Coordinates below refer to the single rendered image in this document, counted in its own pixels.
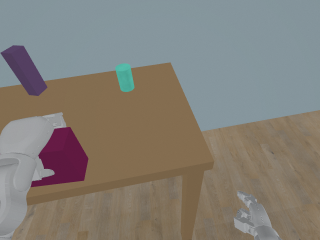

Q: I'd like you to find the sponge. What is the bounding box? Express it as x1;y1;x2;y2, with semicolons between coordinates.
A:
30;127;89;187

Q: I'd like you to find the robot right forearm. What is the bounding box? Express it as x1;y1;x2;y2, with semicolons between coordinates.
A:
253;225;282;240

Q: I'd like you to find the robot left hand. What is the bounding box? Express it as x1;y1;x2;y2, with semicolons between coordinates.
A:
0;112;67;181

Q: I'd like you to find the robot left forearm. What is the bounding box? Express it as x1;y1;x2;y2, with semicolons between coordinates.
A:
0;152;37;240

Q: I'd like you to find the table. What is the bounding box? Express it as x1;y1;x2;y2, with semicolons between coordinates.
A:
0;62;215;240

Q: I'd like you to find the robot right hand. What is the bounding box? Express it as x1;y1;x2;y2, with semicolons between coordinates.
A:
233;191;272;236

